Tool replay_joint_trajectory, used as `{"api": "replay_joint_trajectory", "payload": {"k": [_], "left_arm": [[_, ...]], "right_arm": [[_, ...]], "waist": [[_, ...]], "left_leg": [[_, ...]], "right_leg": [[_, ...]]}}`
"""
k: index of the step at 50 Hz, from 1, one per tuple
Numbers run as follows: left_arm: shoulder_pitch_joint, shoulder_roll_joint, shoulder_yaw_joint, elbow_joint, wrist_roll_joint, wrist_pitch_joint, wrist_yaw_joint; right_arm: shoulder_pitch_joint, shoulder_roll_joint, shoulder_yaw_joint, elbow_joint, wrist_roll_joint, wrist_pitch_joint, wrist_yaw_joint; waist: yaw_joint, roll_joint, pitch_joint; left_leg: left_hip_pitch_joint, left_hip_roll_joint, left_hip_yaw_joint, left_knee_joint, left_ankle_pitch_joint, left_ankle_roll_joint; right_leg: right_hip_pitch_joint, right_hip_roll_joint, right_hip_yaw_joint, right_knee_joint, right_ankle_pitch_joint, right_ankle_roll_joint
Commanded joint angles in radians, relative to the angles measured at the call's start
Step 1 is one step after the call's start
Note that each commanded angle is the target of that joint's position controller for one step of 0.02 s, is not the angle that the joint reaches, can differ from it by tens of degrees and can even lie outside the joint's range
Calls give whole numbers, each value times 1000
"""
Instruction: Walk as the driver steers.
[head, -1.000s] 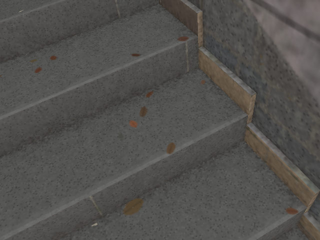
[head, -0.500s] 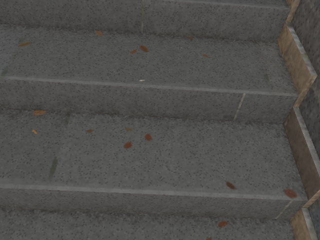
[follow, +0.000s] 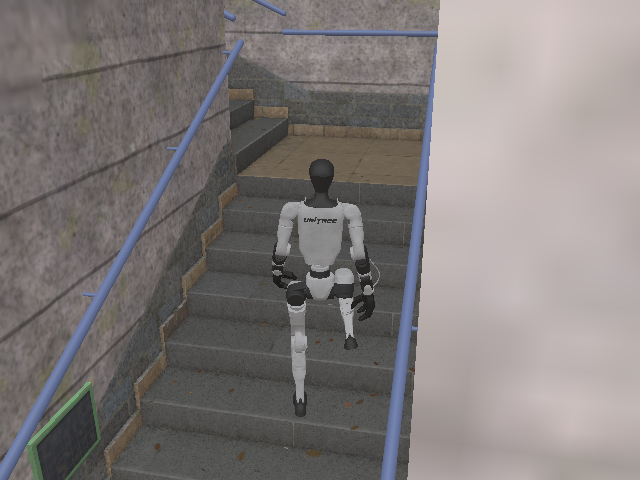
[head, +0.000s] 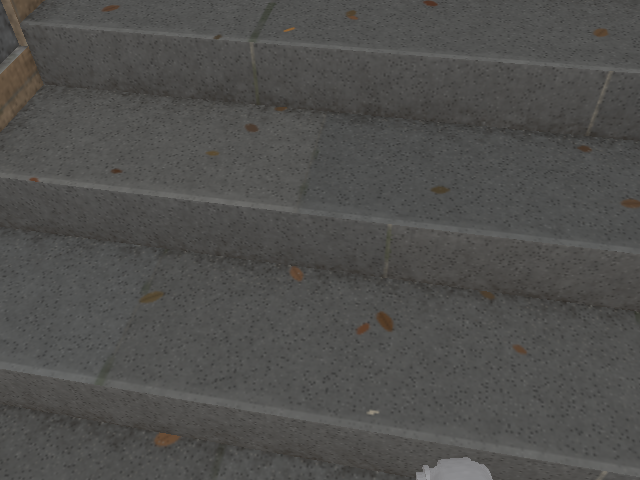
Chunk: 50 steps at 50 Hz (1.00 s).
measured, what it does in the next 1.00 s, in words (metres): climbs: right foot 0.15 m higher, then left foot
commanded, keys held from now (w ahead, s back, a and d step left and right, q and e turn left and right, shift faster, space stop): e+shift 0.48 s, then q+shift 0.38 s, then w+q+shift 0.14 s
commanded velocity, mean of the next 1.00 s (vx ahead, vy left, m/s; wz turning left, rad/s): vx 0.06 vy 0.00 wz -0.23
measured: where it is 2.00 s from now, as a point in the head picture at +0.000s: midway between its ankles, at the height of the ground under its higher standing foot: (335, 209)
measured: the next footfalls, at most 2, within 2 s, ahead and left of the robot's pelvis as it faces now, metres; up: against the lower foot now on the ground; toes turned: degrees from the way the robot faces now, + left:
right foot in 0.20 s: +0.26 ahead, -0.20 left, +0.15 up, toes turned -11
left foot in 0.66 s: +0.33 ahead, +0.04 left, +0.15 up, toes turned -19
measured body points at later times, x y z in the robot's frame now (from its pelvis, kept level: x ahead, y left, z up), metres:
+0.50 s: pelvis +0.16 -0.08 +0.12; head +0.17 -0.08 +0.57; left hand +0.34 +0.10 +0.00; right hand +0.29 -0.39 +0.05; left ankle +0.24 +0.08 -0.49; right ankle +0.22 -0.19 -0.59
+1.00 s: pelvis +0.23 -0.07 +0.15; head +0.24 -0.05 +0.60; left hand +0.49 +0.14 +0.09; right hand +0.30 -0.34 +0.05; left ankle +0.29 +0.05 -0.59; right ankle +0.18 -0.17 -0.57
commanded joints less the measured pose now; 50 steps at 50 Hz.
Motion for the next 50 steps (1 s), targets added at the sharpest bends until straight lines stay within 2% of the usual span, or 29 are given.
{"api": "replay_joint_trajectory", "payload": {"k": [1,3,5,6,9,10,11,12,13,14,16,17,19,20,22,24,28,32,33,34,35,36,37,41,43,45,47,49,50], "left_arm": [[-169,77,-17,-161,10,4,33],[-186,36,-34,-180,33,24,44],[-251,-3,-57,-198,52,65,19],[-195,-32,-60,-184,55,72,0],[-1,59,-12,-134,13,54,-3],[158,128,25,-81,16,28,29],[301,279,82,-59,58,-6,71],[373,388,102,-88,71,2,55],[356,328,98,-71,58,-16,55],[261,260,88,-57,19,-30,54],[19,109,48,-33,-6,-55,47],[-42,93,45,-25,-5,-59,40],[-169,58,27,-31,-6,-67,51],[-144,71,24,-25,22,-67,64],[-114,109,38,-30,22,-76,86],[-20,136,51,-35,20,-81,99],[-57,119,46,-125,10,-96,90],[-137,23,-3,-110,-32,-81,34],[-64,43,8,-64,-41,-59,-9],[14,66,26,-54,-22,-36,-36],[59,99,53,-85,3,-33,-9],[-26,155,74,-132,32,-34,34],[-123,182,90,-148,59,-31,71],[-253,131,104,-224,39,-18,138],[-258,88,88,-252,67,-12,148],[-163,41,63,-236,108,3,136],[-101,38,68,-187,122,-11,115],[-14,90,90,-158,80,-32,102],[119,110,103,-126,76,-29,79]], "right_arm": [[-53,-174,-29,-95,-28,-48,-28],[2,-161,-25,-81,-23,-47,-37],[-76,-213,-52,-107,26,-47,-32],[-120,-246,-67,-134,59,-65,-37],[-201,-352,-117,-173,64,-100,-43],[-201,-349,-121,-209,83,-110,-35],[-32,-168,-86,-264,52,-119,-32],[-16,-189,-101,-301,62,-86,-4],[-247,-180,-112,-362,131,-38,25],[-358,-146,-112,-379,133,-40,3],[-221,-56,-71,-309,80,-63,-50],[-236,-82,-66,-315,62,-57,-62],[-206,-96,-54,-298,81,-50,-96],[-236,-121,-52,-324,81,-36,-110],[-289,-133,-56,-342,90,-14,-113],[-367,-133,-57,-391,94,4,-102],[-354,-107,-49,-353,66,-27,-71],[-265,6,-6,-309,97,-46,20],[-276,26,-5,-313,95,-47,41],[-263,-16,-7,-343,102,-60,44],[-412,-159,-35,-408,115,-75,30],[-486,-243,-72,-436,117,-78,14],[-474,-242,-83,-435,110,-85,3],[-221,-173,-76,-382,88,-75,-51],[-191,-130,-61,-390,79,-68,-76],[-121,-110,-54,-339,63,-34,-66],[-157,-151,-72,-364,100,-34,-56],[-313,-188,-80,-425,112,-35,-38],[-385,-186,-86,-462,123,-28,-42]], "waist": [[12,-29,39],[10,51,32],[24,22,67],[61,92,61],[127,96,-16],[153,64,-99],[80,-303,-393],[87,-478,-622],[182,-368,-348],[180,-360,-147],[12,-119,24],[-25,-73,23],[-78,-74,-61],[-55,-26,-112],[-24,-59,-135],[24,-89,-121],[46,-89,-74],[3,-78,-8],[16,-60,33],[70,-64,-18],[173,63,-21],[147,126,-44],[107,70,-31],[-46,149,-44],[-47,95,-100],[-22,-20,-81],[-13,64,0],[63,93,33],[130,29,3]], "left_leg": [[89,282,-56,-174,303,159],[144,275,-29,-202,323,157],[38,267,20,-307,301,133],[3,272,81,-310,529,119],[181,270,149,-74,1222,123],[159,222,154,105,1369,91],[-157,103,98,511,650,-81],[-304,-98,-99,837,-280,-143],[-440,-118,-277,1163,-192,-104],[-552,-83,-297,1247,-120,-51],[-534,2,-263,1243,41,-15],[-473,8,-245,1254,-16,-8],[-509,12,-218,1182,65,-38],[-530,25,-215,1110,75,-109],[-545,25,-219,1067,78,-165],[-522,30,-145,893,-170,-209],[-399,80,-71,796,-43,-170],[-105,91,-41,198,141,-175],[-58,67,-8,47,170,-156],[-9,95,-90,123,257,-86],[-62,118,-183,90,282,49],[-148,141,-287,7,99,137],[-177,173,-392,-68,-39,177],[113,296,-657,-101,168,322],[153,250,-553,-30,303,284],[165,161,-558,-116,-226,239],[115,118,-579,-154,-357,217],[-167,61,-533,-172,-306,205],[-293,14,-533,-106,-299,173]], "right_leg": [[-124,-69,12,-97,85,-16],[-119,-105,-26,-211,211,-24],[72,-119,-108,-536,113,-24],[252,-98,-163,-565,63,-12],[502,30,-231,-891,223,-26],[729,109,-223,-1092,353,-76],[1275,-80,267,-1225,1157,-366],[1377,-345,970,-1620,976,-530],[1113,-291,937,-1697,394,-356],[902,-192,689,-1644,0,-257],[564,-65,483,-1535,-112,-244],[465,-35,475,-1595,-107,-239],[543,8,412,-1659,7,-189],[593,5,430,-1658,51,-198],[662,13,367,-1653,55,-189],[736,-50,407,-1738,65,-198],[758,-81,296,-1707,169,-154],[761,-45,188,-1562,159,-49],[779,-35,190,-1566,107,-47],[819,-26,190,-1533,65,-9],[846,20,67,-1500,103,16],[893,53,-38,-1418,133,37],[900,51,-82,-1366,119,54],[610,78,-16,-1091,-17,106],[550,70,21,-838,-82,125],[499,43,5,-1069,-59,137],[601,65,-50,-1321,-77,131],[977,89,-111,-1533,-51,99],[1179,84,-97,-1632,95,52]]}}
